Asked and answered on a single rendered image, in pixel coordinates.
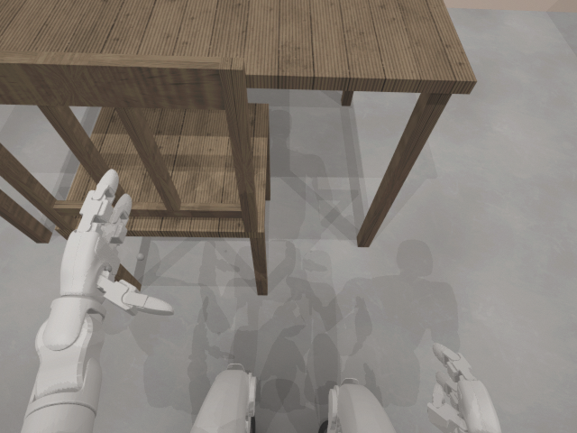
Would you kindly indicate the robot thigh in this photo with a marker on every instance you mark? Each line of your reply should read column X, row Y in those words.
column 352, row 408
column 229, row 403

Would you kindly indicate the left robot forearm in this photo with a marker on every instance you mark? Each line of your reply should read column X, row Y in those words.
column 66, row 392

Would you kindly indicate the robot left hand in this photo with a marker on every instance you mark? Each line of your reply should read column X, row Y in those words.
column 92, row 247

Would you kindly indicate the chair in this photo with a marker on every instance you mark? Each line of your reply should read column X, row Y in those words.
column 188, row 148

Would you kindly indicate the robot left thigh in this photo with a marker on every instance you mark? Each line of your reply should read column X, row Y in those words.
column 229, row 403

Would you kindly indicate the robot right thigh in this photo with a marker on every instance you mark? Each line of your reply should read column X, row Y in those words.
column 352, row 408

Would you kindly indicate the robot right hand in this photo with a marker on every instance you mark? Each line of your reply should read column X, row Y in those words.
column 472, row 410

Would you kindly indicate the table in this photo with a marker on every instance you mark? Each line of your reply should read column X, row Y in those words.
column 406, row 46

